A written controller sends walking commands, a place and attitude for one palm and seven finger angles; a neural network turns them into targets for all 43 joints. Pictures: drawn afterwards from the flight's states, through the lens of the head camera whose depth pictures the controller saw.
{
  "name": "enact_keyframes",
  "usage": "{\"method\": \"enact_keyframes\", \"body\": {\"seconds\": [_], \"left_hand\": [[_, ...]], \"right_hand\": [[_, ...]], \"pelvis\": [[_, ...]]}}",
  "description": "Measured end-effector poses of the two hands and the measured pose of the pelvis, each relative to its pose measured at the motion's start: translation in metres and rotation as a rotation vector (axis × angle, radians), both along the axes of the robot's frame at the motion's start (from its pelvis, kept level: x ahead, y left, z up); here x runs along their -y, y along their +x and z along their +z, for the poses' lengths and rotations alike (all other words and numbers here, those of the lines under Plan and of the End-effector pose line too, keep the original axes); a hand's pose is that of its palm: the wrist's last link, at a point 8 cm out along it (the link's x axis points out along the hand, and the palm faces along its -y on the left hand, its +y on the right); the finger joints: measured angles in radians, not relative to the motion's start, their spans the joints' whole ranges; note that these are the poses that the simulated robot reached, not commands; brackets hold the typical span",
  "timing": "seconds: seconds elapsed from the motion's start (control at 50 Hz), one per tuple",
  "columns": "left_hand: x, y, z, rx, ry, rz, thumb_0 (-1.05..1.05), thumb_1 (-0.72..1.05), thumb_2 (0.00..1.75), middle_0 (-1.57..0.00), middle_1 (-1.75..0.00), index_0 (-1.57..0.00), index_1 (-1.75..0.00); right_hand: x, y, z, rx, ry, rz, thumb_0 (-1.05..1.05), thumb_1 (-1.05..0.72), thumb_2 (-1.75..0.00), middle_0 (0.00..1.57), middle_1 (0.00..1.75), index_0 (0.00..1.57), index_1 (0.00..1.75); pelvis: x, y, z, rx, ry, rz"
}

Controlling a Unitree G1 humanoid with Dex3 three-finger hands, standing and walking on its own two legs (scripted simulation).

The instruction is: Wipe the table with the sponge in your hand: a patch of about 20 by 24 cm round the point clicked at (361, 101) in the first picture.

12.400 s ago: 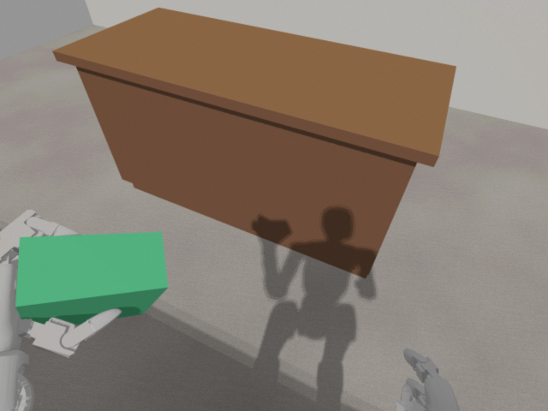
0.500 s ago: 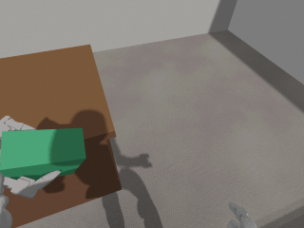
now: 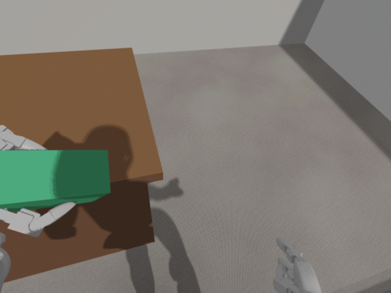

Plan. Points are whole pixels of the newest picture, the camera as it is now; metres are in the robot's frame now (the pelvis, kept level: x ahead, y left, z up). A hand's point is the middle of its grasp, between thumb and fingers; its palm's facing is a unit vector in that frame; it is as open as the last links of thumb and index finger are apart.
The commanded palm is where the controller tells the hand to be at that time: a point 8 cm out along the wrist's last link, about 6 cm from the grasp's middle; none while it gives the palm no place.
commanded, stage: shuffle to correct the standing spot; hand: left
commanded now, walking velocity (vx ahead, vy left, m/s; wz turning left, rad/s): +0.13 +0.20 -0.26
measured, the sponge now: (70, 181) +0.23 +0.24 +0.14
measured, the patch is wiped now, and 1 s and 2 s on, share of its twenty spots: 0.00 0.00 0.00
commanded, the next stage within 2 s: come to a stop and stand still in 1.84 s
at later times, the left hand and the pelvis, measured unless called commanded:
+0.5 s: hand (62, 146) +0.28 +0.27 +0.16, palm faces +0.31 -0.87 -0.39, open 10.4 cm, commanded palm +0.23 +0.30 +0.18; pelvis +0.05 +0.04 -0.01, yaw -5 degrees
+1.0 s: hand (42, 156) +0.26 +0.28 +0.16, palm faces +0.32 -0.86 -0.41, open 10.4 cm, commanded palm +0.21 +0.32 +0.18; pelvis +0.02 +0.06 -0.01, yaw -6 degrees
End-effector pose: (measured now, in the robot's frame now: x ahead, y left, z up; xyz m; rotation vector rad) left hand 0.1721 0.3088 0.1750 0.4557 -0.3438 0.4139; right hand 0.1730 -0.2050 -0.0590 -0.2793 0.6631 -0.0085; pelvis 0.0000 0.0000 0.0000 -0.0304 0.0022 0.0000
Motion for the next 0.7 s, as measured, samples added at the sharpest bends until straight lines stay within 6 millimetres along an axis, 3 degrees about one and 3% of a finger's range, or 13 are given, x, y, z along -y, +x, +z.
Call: {"method": "enact_keyframes", "body": {"seconds": [0.16,0.26,0.44,0.7], "left_hand": [[0.016,0.034,-0.012,-0.046,-0.067,-0.077,-0.01,-0.52,1.01,-0.69,-1.38,-0.7,-1.36],[0.01,0.056,-0.011,-0.066,-0.018,-0.114,-0.01,-0.52,1.01,-0.69,-1.38,-0.7,-1.36],[0.0,0.074,-0.001,-0.039,0.026,-0.141,-0.01,-0.52,1.01,-0.69,-1.38,-0.7,-1.36],[-0.006,0.083,-0.003,-0.05,0.034,-0.161,-0.01,-0.52,1.01,-0.69,-1.38,-0.7,-1.36]], "right_hand": [[-0.004,0.029,0.002,0.038,0.002,-0.023,0.01,-0.9,-0.9,0.2,0.3,0.21,0.3],[0.002,0.034,0.002,0.037,-0.006,-0.083,0.01,-0.9,-0.9,0.2,0.3,0.21,0.3],[0.008,0.024,-0.01,-0.033,-0.02,-0.156,0.01,-0.9,-0.9,0.2,0.3,0.21,0.3],[-0.011,0.005,-0.028,-0.07,0.03,-0.21,0.01,-0.9,-0.9,0.2,0.3,0.21,0.3]], "pelvis": [[-0.012,0.02,-0.003,0.0,-0.002,-0.027],[-0.018,0.032,-0.006,-0.003,0.001,-0.045],[-0.032,0.046,-0.011,-0.006,-0.005,-0.067],[-0.048,0.044,-0.016,0.005,-0.002,-0.109]]}}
